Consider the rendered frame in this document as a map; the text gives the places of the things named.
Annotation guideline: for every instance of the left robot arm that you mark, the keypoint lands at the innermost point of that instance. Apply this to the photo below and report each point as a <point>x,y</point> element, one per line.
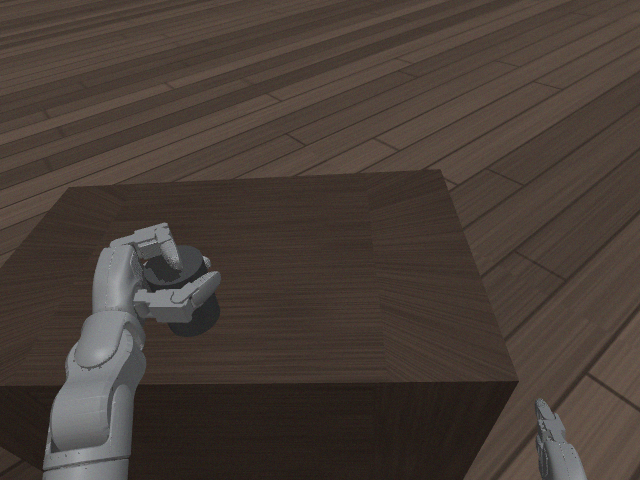
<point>91,417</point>

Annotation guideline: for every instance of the left robot hand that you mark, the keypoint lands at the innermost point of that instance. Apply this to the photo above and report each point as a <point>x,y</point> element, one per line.
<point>119,282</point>

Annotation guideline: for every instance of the can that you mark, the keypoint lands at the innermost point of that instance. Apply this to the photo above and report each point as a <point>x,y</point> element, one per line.
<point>160,275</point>

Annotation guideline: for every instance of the right robot hand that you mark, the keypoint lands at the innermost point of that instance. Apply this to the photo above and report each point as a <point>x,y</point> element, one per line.
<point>558,460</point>

